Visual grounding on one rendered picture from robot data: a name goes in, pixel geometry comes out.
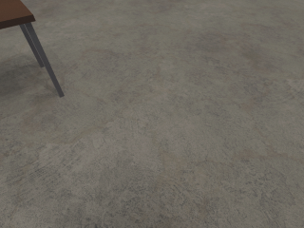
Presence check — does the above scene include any table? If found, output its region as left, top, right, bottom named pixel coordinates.
left=0, top=0, right=65, bottom=98

